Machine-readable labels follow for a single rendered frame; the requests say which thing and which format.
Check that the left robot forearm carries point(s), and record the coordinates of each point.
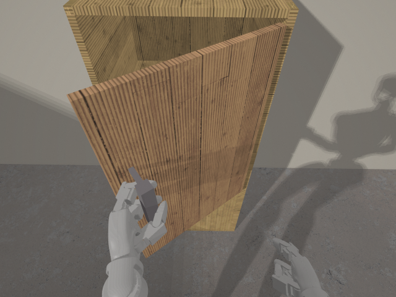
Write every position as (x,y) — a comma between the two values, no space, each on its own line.
(125,278)

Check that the handle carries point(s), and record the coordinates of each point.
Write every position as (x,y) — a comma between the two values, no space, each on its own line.
(146,194)

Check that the right robot hand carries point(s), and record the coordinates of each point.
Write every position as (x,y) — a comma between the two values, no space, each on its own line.
(293,280)

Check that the cupboard door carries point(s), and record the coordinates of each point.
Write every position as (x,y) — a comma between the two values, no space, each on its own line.
(189,123)

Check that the left robot hand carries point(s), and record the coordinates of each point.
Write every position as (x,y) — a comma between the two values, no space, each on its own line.
(123,223)

